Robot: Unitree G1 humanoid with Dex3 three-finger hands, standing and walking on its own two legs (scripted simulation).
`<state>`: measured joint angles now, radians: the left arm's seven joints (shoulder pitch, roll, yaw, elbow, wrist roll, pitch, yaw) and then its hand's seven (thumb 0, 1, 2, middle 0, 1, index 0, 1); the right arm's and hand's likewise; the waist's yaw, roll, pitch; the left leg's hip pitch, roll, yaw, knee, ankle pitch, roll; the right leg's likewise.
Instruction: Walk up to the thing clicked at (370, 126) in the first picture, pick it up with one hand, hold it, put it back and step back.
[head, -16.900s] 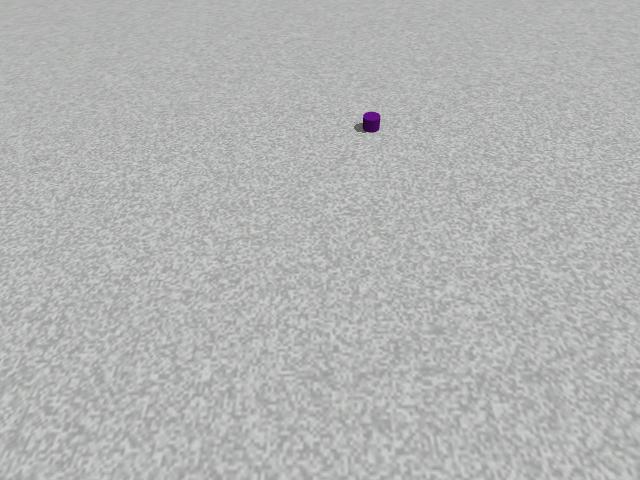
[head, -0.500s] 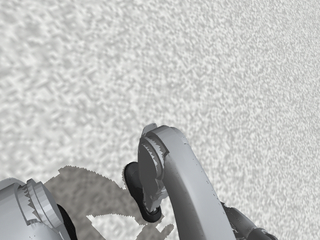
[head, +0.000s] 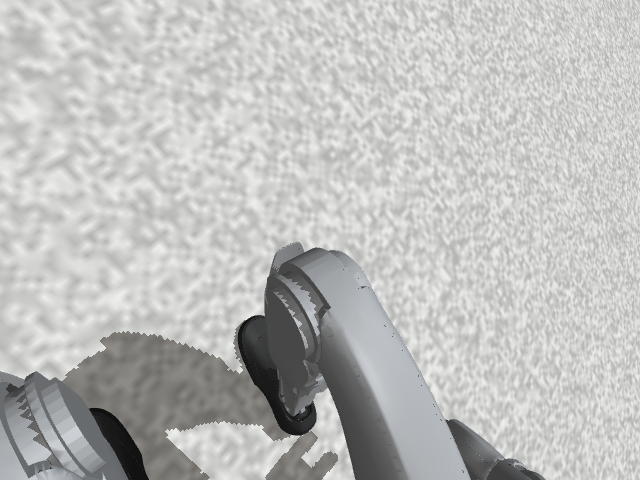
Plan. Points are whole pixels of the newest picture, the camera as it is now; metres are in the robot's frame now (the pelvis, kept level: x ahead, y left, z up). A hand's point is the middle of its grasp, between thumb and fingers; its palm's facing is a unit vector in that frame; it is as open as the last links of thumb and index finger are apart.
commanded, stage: close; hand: left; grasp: from above
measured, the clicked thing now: out of the picture +0.49 +0.35 -0.27
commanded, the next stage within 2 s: settle in 1.26 s
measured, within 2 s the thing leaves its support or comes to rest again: leaves its support in 1.78 s
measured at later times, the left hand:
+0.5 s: hand out of the picture +0.47 +0.34 -0.24, palm faces -0.42 -0.15 -0.90, open 12.2 cm
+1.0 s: hand out of the picture +0.47 +0.34 -0.24, palm faces -0.43 -0.15 -0.89, open 12.0 cm
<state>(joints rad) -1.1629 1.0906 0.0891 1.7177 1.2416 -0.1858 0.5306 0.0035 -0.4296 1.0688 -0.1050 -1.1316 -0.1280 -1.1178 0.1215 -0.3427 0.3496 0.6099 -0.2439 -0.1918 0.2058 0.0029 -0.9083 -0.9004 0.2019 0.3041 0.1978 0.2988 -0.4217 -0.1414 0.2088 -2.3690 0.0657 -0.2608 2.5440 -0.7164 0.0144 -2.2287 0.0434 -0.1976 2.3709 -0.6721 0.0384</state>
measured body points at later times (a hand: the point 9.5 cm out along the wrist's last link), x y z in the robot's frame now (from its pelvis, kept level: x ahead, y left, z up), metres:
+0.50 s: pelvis +0.00 +0.00 +0.00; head +0.28 +0.14 +0.32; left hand +0.49 +0.35 -0.19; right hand +0.05 -0.24 -0.05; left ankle +0.06 +0.13 -0.27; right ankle +0.11 -0.11 -0.27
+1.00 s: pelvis +0.00 +0.00 +0.00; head +0.28 +0.13 +0.32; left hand +0.49 +0.35 -0.19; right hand +0.04 -0.24 -0.05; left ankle +0.06 +0.13 -0.27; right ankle +0.11 -0.11 -0.27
